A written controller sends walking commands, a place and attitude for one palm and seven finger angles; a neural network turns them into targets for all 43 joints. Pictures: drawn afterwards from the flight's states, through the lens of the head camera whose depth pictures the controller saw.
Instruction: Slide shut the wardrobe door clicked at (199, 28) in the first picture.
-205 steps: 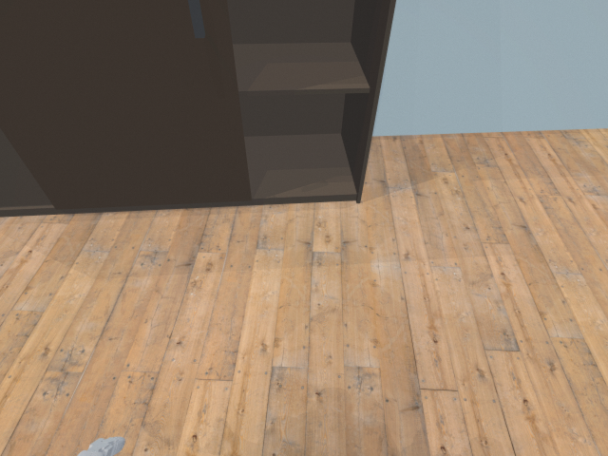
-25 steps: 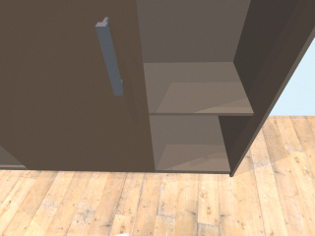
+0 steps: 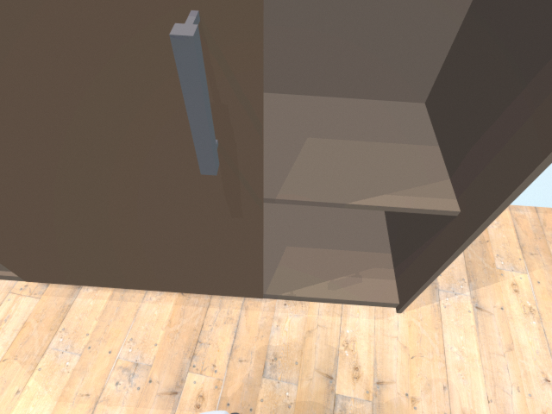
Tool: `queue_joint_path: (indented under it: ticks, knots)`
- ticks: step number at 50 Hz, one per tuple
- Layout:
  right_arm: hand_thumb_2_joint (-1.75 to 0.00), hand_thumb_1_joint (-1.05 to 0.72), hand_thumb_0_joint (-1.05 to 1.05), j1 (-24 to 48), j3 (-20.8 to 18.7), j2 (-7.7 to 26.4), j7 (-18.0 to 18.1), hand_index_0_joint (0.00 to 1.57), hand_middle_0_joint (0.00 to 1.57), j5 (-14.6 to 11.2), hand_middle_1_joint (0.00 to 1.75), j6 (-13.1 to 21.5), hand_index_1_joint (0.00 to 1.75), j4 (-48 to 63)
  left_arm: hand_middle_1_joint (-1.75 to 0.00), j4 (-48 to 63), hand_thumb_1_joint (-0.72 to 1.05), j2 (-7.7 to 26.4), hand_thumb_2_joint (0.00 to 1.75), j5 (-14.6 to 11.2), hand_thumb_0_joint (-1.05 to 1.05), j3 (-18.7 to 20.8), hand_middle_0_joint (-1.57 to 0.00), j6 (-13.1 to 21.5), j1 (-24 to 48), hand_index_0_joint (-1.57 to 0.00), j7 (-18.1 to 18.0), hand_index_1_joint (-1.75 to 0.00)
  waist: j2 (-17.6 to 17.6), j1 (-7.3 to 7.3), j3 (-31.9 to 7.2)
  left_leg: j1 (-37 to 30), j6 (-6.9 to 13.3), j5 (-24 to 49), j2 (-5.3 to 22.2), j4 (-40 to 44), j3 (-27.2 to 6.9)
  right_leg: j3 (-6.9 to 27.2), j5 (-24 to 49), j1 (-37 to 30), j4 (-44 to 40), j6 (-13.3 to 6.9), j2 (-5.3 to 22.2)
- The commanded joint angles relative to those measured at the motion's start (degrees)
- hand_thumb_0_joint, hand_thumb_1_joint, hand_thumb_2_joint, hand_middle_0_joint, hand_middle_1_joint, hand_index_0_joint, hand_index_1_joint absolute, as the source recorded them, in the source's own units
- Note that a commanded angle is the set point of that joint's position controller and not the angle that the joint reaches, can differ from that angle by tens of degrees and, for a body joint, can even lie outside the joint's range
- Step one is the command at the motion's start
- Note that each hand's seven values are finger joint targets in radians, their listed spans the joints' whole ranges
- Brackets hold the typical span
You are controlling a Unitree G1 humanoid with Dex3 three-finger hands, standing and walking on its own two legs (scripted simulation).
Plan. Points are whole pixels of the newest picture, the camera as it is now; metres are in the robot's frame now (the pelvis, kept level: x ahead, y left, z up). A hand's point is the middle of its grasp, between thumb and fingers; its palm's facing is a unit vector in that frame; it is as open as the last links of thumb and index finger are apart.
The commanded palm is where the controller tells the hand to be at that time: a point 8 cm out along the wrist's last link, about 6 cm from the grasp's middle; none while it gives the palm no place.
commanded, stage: come to a stop and stand still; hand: left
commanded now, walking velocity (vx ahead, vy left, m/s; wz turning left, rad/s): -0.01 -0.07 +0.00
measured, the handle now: (202, 102) +0.51 +0.16 +0.15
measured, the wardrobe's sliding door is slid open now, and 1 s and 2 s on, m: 0.50 0.50 0.50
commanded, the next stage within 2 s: look again from close up in 1.26 s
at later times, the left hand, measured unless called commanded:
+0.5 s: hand out of the picture -0.01 +0.11 -0.14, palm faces +0.10 -0.95 -0.30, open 7.3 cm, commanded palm none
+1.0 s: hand out of the picture -0.06 +0.16 -0.18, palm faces +0.10 -0.98 -0.18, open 7.3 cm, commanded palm none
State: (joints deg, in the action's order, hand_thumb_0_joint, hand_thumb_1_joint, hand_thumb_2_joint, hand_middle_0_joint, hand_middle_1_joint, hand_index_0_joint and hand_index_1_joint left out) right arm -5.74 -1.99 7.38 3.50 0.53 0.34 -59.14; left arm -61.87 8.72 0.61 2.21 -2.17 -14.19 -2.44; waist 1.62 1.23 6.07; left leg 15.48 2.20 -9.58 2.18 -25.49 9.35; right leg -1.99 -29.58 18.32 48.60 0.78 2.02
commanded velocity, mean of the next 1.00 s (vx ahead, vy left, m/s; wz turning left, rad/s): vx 0.03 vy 0.08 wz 0.00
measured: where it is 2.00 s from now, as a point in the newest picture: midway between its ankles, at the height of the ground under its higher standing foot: outside the picture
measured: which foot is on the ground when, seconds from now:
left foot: down 0.00-0.20, up 0.22-0.76, down 0.78-1.00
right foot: up 0.00-0.16, down 0.18-1.00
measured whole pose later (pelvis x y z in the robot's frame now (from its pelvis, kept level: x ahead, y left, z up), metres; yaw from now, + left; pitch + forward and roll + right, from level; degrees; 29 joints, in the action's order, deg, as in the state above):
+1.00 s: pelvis -0.04 -0.02 +0.00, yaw +1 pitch -1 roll +1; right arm -11.8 -0.6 9.3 1.9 0.4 -0.3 -60.9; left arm -64.8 9.4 0.9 0.8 -0.8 -16.8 -1.4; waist 1.6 2.5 0.6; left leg 8.5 0.0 -14.1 0.2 -23.6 2.3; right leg -1.9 -12.9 11.8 25.8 1.6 3.4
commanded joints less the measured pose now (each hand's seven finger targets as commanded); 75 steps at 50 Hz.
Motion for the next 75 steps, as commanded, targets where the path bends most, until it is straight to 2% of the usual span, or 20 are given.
queue_joint_path:
  ticks: [1,6,7,8,9,11,16,24,32,35,37,39,41,44,49,67,68,69,71,75]
  knots:
    - [-0.90,-0.90,0.00,-5.47,-2.87,11.79,-0.09,0.20,0.20,0.61,0.30,-1.13,0.30,1.50,-0.30,3.35,0.90,3.39,0.90,0.28,0.00,1.59,-0.20,-0.76,-5.82,-0.20,0.19,-0.30,-6.91,-0.76,-11.98,-8.73,8.98,32.10,17.71,5.00,-12.53,2.90,1.98,2.68,5.94,0.34,1.08]
    - [-0.90,-0.90,0.00,-2.40,-2.34,10.29,-1.92,0.20,0.20,0.82,0.30,-1.54,0.30,1.85,-0.30,2.40,0.90,2.92,0.90,0.24,0.00,0.97,-0.20,0.62,-8.97,-0.20,0.46,-0.30,-9.00,1.27,-10.10,2.51,3.59,-5.80,12.11,6.53,-11.23,-0.85,11.19,-10.28,-16.41,-0.09,0.68]
    - [-0.90,-0.90,0.00,-2.97,-2.06,8.78,-2.37,0.20,0.20,0.51,0.30,-1.71,0.30,1.54,-0.30,1.58,0.90,4.16,0.90,0.62,0.00,0.87,-0.20,1.24,-10.40,-0.20,0.35,-0.30,-3.97,1.78,-9.16,4.67,0.80,-12.81,7.95,2.86,-8.61,0.18,14.81,-12.82,-24.74,0.14,1.23]
    - [-0.90,-0.90,0.00,-4.50,-1.42,5.24,-2.67,0.20,0.20,-0.22,0.30,-2.11,0.30,1.70,-0.30,2.09,0.90,7.74,0.90,1.16,0.00,0.71,-0.20,2.15,-8.08,-0.20,0.20,-0.30,7.41,0.20,-7.41,6.19,-2.48,-16.71,2.62,-4.15,-5.65,11.76,6.12,-8.64,-33.81,-2.00,9.11]
    - [-0.90,-0.90,0.00,-3.98,-0.99,4.50,-3.16,0.20,0.20,-0.08,0.30,-2.48,0.30,2.93,-0.30,4.15,0.90,11.86,0.90,1.01,0.00,0.89,-0.20,2.19,-3.69,-0.20,0.28,-0.30,14.00,-0.37,-2.37,6.24,-3.54,-17.43,0.63,-8.27,-5.39,20.90,-3.48,0.35,-41.50,-5.37,16.57]
    - [-0.90,-0.90,0.00,-1.80,-1.39,6.42,-3.68,0.20,0.20,0.56,0.30,-2.87,0.30,2.94,-0.30,5.60,0.90,12.93,0.90,1.03,0.00,1.53,-0.20,2.24,-0.23,-0.20,0.19,-0.30,11.43,0.27,3.62,6.44,-3.04,-14.80,1.51,-14.22,-7.73,22.79,-4.03,6.63,-43.78,-7.66,16.89]
    - [-0.90,-0.90,0.00,-8.54,-1.58,7.47,-3.65,0.20,0.20,0.28,0.30,-2.47,0.30,-0.11,-0.30,5.38,0.90,11.75,0.90,0.48,0.00,1.67,-0.20,3.09,-0.92,-0.20,0.16,-0.30,4.33,-0.64,-0.51,8.73,-3.86,-9.31,0.00,-22.28,-9.31,12.99,23.83,-5.26,-35.46,-7.91,14.49]
    - [-0.90,-0.90,0.00,-6.26,-1.72,8.29,-2.72,0.20,0.20,0.42,0.30,-3.24,0.30,2.84,-0.30,2.68,0.90,11.55,0.90,0.61,0.00,2.65,-0.20,3.19,-9.54,-0.20,-1.15,-0.30,5.23,2.73,-8.04,15.59,-6.18,-13.68,-0.65,-28.66,-11.15,13.19,54.73,-22.08,-27.59,-11.18,17.91]
    - [-0.90,-0.90,0.00,-6.19,-1.02,6.95,-3.00,0.20,0.20,-0.37,0.30,-2.50,0.30,2.70,-0.30,2.94,0.90,11.65,0.90,1.28,0.00,2.05,-0.20,2.51,-5.71,-0.20,-0.34,-0.30,10.36,1.38,-6.49,2.88,-4.69,-12.93,-1.43,-13.76,-8.14,11.94,36.24,-10.87,-31.32,-10.05,14.57]
    - [-0.90,-0.90,0.00,-10.34,-0.59,6.62,-2.71,0.20,0.20,-0.37,0.30,-1.74,0.30,0.88,-0.30,2.38,0.90,11.47,0.90,0.84,0.00,1.88,-0.20,2.16,-2.72,-0.20,-0.05,-0.30,9.60,-1.43,-5.61,-8.44,-4.01,-3.93,-1.84,-0.33,-6.66,9.73,22.90,-2.75,-30.48,-6.77,11.47]
    - [-0.90,-0.90,0.00,-12.01,-0.49,8.64,-2.35,0.20,0.20,-0.11,0.30,-0.63,0.30,0.01,-0.30,2.22,0.90,8.32,0.90,0.28,0.00,1.04,-0.20,1.59,-2.85,-0.20,0.15,-0.30,0.38,-1.86,-4.09,-12.76,-2.77,-1.48,2.47,6.31,-10.15,6.55,12.66,2.44,-25.58,-3.37,5.93]
    - [-0.90,-0.90,0.00,-8.67,-0.71,12.79,-2.01,0.20,0.20,0.52,0.30,-0.61,0.30,1.44,-0.30,1.90,0.90,4.70,0.90,0.24,0.00,0.26,-0.20,1.27,-4.60,-0.20,0.36,-0.30,-10.24,0.01,-2.10,-2.24,2.22,-6.49,12.55,13.19,-20.64,-0.03,9.08,-1.05,-19.90,-0.58,1.44]
    - [-0.90,-0.90,0.00,-5.10,-0.21,11.46,-1.85,0.20,0.20,0.53,0.30,-0.67,0.30,1.77,-0.30,0.76,0.90,4.36,0.90,0.75,0.00,-0.08,-0.20,1.05,-4.59,-0.20,0.70,-0.30,-10.58,1.05,0.86,4.92,2.44,-15.42,9.87,16.44,-18.76,-0.87,11.54,-4.92,-18.20,-0.30,1.32]
    - [-0.90,-0.90,0.00,-5.30,0.40,9.79,-1.46,0.20,0.20,0.25,0.30,-0.45,0.30,1.31,-0.30,-0.83,0.90,5.22,0.90,0.75,0.00,-0.45,-0.20,1.20,-5.94,-0.20,0.97,-0.30,-13.02,1.26,0.97,2.37,1.47,-9.50,7.04,14.21,-15.70,0.39,15.28,-5.38,-20.74,-0.28,1.95]
    - [-0.90,-0.90,0.00,-8.59,0.50,8.47,-1.56,0.20,0.20,-0.13,0.30,0.11,0.30,-0.32,-0.30,-2.29,0.90,6.47,0.90,0.42,0.00,-0.93,-0.20,2.28,-5.44,-0.20,0.83,-0.30,-2.15,-0.13,-2.73,-3.48,-0.76,-1.23,3.93,8.08,-12.47,3.58,21.91,-7.08,-27.96,-0.41,3.92]
    - [-0.90,-0.90,0.00,-14.93,1.38,6.08,-1.05,0.20,0.20,-0.10,0.30,0.82,0.30,-5.26,-0.30,-3.24,0.90,5.28,0.90,-0.22,0.00,-1.06,-0.20,2.65,-4.64,-0.20,0.21,-0.30,-2.19,-0.54,-1.89,-4.56,-1.60,5.56,4.03,7.57,-10.99,2.68,25.40,-9.80,-28.13,-1.15,4.09]
    - [-0.90,-0.90,0.00,-9.90,1.41,8.57,-2.18,0.20,0.20,-0.48,0.30,1.86,0.30,-1.12,-0.30,-3.86,0.90,6.51,0.90,0.55,0.00,-1.80,-0.20,4.35,-7.29,-0.20,-2.03,-0.30,-1.84,0.71,-0.63,-0.54,-2.86,9.95,4.62,-3.61,-8.38,4.97,40.75,-8.07,-25.92,-1.61,6.81]
    - [-0.90,-0.90,0.00,-13.78,1.31,5.55,-2.33,0.20,0.20,0.05,0.30,1.34,0.30,-0.06,-0.30,-1.33,0.90,8.62,0.90,0.16,0.00,-1.18,-0.20,4.73,-5.70,-0.20,-1.38,-0.30,-3.89,-1.98,-4.57,-1.87,-2.53,-3.54,1.84,-0.92,-9.54,6.21,30.16,-8.41,-24.96,-2.97,7.71]
    - [-0.90,-0.90,0.00,-14.61,1.82,6.08,-2.64,0.20,0.20,0.68,0.30,1.34,0.30,0.16,-0.30,-0.34,0.90,7.76,0.90,0.01,0.00,-1.37,-0.20,4.55,-3.47,-0.20,-0.28,-0.30,-6.09,-1.49,-4.06,0.25,-1.45,-3.51,2.41,0.93,-10.46,3.61,15.92,-6.31,-23.23,-3.12,4.40]
    - [-0.90,-0.90,0.00,-16.03,1.84,6.81,-2.15,0.20,0.20,0.46,0.30,2.07,0.30,0.75,-0.30,0.18,0.90,6.32,0.90,-0.05,0.00,-1.60,-0.20,4.34,-3.43,-0.20,0.23,-0.30,-2.89,-1.37,-6.73,-1.00,-0.27,4.57,3.86,0.77,-11.93,2.19,21.12,-8.31,-20.67,-2.73,3.18]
